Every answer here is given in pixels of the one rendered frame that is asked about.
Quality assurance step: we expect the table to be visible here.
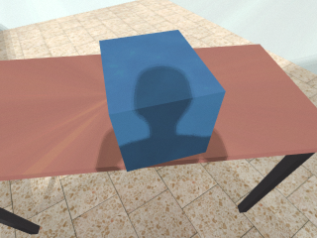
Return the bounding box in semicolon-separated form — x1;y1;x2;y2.
0;44;317;235

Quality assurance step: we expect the carton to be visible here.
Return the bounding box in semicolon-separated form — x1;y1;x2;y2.
99;30;226;172

